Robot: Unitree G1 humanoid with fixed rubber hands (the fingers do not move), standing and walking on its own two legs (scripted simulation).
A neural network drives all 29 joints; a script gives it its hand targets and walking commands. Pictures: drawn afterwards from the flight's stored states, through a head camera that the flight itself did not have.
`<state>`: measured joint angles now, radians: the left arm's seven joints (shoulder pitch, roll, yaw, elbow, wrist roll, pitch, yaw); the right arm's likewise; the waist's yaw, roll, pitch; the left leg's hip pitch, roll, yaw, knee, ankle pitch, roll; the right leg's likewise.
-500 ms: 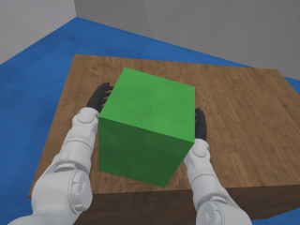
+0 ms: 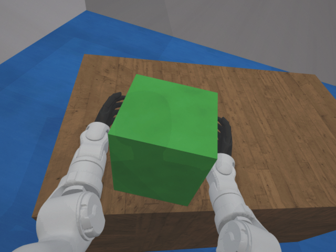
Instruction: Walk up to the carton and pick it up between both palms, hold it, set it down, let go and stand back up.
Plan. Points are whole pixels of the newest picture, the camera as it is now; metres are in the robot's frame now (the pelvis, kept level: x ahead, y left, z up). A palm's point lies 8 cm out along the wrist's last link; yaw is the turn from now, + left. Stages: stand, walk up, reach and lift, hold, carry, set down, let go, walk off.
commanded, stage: set down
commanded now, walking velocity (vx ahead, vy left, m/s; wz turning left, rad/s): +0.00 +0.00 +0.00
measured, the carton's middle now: (163, 143) +0.39 -0.01 +0.02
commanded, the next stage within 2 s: none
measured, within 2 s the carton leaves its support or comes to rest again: neither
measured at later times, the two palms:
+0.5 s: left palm (104, 124) +0.42 +0.13 +0.06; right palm (222, 151) +0.35 -0.16 +0.05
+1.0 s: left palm (104, 131) +0.43 +0.14 +0.01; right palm (215, 161) +0.35 -0.16 -0.01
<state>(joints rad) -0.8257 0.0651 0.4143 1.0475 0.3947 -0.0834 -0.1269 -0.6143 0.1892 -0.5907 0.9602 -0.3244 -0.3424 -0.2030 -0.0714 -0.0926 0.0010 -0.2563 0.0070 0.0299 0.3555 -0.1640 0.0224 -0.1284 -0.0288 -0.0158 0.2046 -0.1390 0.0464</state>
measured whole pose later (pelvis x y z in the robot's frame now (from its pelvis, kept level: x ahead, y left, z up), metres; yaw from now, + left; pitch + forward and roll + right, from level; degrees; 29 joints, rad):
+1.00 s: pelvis +0.00 +0.01 -0.01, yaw -2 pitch +14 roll -3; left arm -0.81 0.17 0.20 1.20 0.13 -0.22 0.01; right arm -0.64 0.12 -0.39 1.16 -0.13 -0.39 -0.24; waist -0.09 -0.03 -0.11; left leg -0.53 0.04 0.05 0.49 -0.22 0.03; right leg -0.40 -0.01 0.01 0.32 -0.17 0.05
